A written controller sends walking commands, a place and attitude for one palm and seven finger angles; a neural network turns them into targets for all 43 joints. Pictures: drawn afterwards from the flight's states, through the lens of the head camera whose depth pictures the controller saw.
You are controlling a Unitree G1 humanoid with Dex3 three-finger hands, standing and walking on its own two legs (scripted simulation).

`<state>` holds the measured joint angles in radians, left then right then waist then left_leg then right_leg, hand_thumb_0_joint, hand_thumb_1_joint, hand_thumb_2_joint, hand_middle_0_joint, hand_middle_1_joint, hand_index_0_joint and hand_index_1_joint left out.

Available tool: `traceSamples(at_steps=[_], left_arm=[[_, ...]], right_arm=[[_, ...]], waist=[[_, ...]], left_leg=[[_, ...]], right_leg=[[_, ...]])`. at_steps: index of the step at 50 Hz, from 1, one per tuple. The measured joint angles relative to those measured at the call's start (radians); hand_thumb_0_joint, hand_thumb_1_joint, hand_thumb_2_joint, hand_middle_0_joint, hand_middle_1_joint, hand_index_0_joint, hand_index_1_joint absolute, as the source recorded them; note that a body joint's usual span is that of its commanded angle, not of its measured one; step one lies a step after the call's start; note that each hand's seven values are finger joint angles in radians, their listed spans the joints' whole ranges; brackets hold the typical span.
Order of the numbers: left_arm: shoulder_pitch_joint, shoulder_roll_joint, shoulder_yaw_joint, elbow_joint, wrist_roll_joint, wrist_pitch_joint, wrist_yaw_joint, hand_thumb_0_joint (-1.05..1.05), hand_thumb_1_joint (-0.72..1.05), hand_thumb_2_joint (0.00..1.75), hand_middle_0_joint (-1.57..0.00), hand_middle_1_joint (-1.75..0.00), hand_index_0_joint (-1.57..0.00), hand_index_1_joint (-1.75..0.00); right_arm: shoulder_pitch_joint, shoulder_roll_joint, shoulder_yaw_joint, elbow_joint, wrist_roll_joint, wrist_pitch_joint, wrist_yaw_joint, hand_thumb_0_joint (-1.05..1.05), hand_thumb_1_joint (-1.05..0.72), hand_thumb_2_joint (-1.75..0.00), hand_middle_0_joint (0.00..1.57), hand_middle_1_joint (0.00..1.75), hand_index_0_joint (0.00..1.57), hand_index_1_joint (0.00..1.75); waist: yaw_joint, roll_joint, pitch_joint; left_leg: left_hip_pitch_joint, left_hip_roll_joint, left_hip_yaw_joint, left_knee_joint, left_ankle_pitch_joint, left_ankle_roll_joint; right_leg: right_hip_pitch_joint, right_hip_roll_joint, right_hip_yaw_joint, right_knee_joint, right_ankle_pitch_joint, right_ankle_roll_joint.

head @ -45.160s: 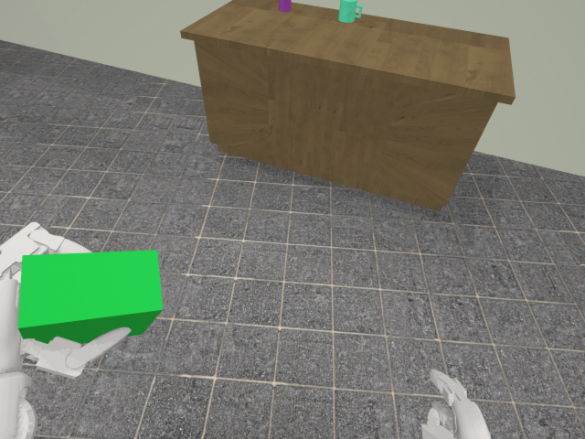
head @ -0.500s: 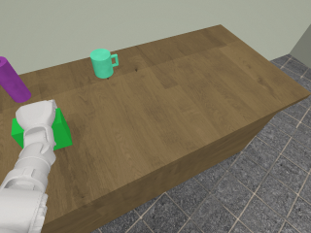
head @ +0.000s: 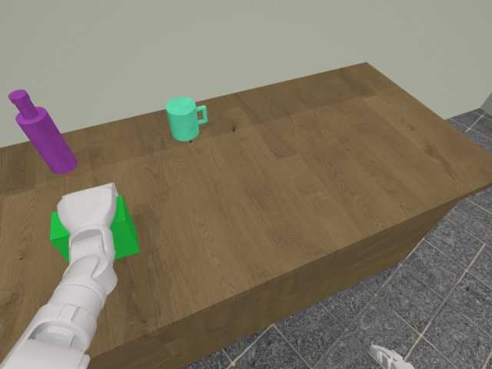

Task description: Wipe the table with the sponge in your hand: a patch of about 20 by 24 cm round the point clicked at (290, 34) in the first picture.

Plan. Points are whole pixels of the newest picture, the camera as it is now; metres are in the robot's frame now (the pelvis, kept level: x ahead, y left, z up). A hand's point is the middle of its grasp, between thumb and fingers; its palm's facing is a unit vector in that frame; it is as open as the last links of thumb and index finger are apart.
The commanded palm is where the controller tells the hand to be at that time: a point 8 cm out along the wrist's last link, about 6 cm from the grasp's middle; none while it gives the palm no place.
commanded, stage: wipe back along the first lane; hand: left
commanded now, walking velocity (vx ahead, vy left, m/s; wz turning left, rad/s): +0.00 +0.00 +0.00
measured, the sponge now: (101, 238) +0.34 +0.31 -0.04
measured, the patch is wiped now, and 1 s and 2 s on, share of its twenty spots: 0.90 0.90 0.90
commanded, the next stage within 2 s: lift the sponge slowly off the table in 0.64 s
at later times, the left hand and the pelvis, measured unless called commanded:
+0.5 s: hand (105, 253) +0.30 +0.27 +0.00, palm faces -0.04 -0.05 -1.00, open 10.1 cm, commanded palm +0.25 +0.24 +0.03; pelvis +0.00 -0.01 +0.00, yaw +0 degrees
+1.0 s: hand (108, 265) +0.27 +0.26 +0.00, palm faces -0.07 -0.07 -1.00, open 10.1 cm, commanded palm +0.24 +0.24 +0.05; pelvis -0.01 -0.03 +0.01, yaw +0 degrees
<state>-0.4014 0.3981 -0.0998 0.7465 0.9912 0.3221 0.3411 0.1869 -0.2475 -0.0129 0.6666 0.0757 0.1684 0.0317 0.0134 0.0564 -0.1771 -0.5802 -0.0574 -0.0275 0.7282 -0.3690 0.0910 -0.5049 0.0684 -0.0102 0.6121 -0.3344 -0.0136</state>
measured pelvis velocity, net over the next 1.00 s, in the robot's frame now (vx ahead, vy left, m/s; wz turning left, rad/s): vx -0.01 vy -0.03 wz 0.00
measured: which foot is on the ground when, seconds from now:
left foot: down 0.00-1.00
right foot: down 0.00-1.00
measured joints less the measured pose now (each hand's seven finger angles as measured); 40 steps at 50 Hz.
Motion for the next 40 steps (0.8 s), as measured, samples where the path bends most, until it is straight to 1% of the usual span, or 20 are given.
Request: traceSamples(at_steps=[9, 21, 27, 32, 36, 40], left_arm=[[0.082, -0.022, -0.014, -0.100, -0.001, 0.030, -0.016, 0.00, -0.47, 1.04, -0.68, -1.34, -0.70, -1.37], [0.234, -0.049, -0.030, -0.252, -0.003, 0.056, -0.013, 0.00, -0.47, 1.04, -0.68, -1.35, -0.70, -1.37], [0.253, -0.060, -0.039, -0.273, -0.002, 0.077, -0.015, 0.00, -0.47, 1.04, -0.68, -1.35, -0.70, -1.37], [0.267, -0.064, -0.044, -0.284, -0.001, 0.081, -0.018, 0.00, -0.47, 1.04, -0.68, -1.35, -0.70, -1.37], [0.282, -0.064, -0.038, -0.288, -0.004, 0.072, -0.018, 0.00, -0.47, 1.04, -0.68, -1.35, -0.70, -1.37], [0.260, -0.059, -0.033, -0.266, -0.005, 0.069, -0.029, 0.00, -0.47, 1.04, -0.68, -1.35, -0.70, -1.37]], right_arm=[[-0.030, 0.001, 0.012, -0.023, 0.003, 0.001, -0.004, 0.01, -0.90, -0.90, 0.20, 0.30, 0.20, 0.30], [-0.041, -0.004, 0.015, -0.037, 0.005, -0.012, -0.001, 0.01, -0.90, -0.90, 0.20, 0.30, 0.20, 0.30], [-0.053, -0.004, 0.020, -0.035, 0.007, -0.012, -0.010, 0.01, -0.90, -0.90, 0.20, 0.30, 0.20, 0.30], [-0.056, -0.002, 0.022, -0.037, 0.008, -0.016, -0.014, 0.01, -0.90, -0.90, 0.20, 0.30, 0.20, 0.30], [-0.058, -0.001, 0.024, -0.035, 0.008, -0.018, -0.019, 0.01, -0.90, -0.90, 0.20, 0.30, 0.20, 0.30], [-0.062, -0.001, 0.027, -0.030, 0.007, -0.016, -0.030, 0.01, -0.90, -0.90, 0.20, 0.30, 0.20, 0.30]], waist=[[0.013, -0.002, 0.001], [0.023, 0.007, 0.002], [0.028, 0.003, 0.015], [0.030, 0.003, 0.018], [0.032, 0.003, 0.018], [0.030, -0.001, 0.029]], left_leg=[[0.039, -0.002, -0.001, -0.019, 0.000, -0.003], [0.087, 0.001, 0.003, -0.033, 0.001, -0.009], [0.102, 0.002, 0.003, -0.037, 0.008, -0.014], [0.104, 0.004, 0.004, -0.039, 0.013, -0.018], [0.108, 0.007, 0.006, -0.039, 0.016, -0.022], [0.109, 0.009, 0.005, -0.041, 0.020, -0.025]], right_leg=[[0.036, -0.002, 0.001, -0.012, -0.003, -0.003], [0.077, 0.001, 0.006, -0.016, -0.005, -0.008], [0.088, 0.001, 0.005, -0.011, -0.002, -0.013], [0.086, 0.003, 0.007, -0.006, 0.001, -0.018], [0.087, 0.006, 0.008, -0.002, 0.002, -0.021], [0.086, 0.007, 0.006, 0.001, 0.005, -0.025]])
